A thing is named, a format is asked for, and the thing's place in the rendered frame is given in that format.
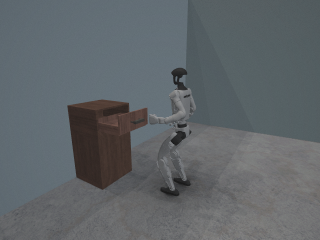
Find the left robot forearm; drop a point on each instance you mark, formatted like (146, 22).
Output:
(170, 119)

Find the right robot shin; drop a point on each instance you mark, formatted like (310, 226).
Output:
(178, 164)

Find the robot left thigh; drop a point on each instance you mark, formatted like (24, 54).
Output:
(168, 144)

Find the left robot upper arm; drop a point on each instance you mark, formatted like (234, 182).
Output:
(175, 97)

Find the cabinet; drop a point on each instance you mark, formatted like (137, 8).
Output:
(100, 158)

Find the right robot hand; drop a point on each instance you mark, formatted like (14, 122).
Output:
(175, 125)

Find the drawer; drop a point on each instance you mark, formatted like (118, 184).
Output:
(120, 123)

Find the right robot upper arm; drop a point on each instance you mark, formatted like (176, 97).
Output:
(192, 103)

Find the handle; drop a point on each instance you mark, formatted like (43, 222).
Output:
(138, 121)

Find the left robot hand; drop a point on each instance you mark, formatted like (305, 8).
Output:
(153, 119)

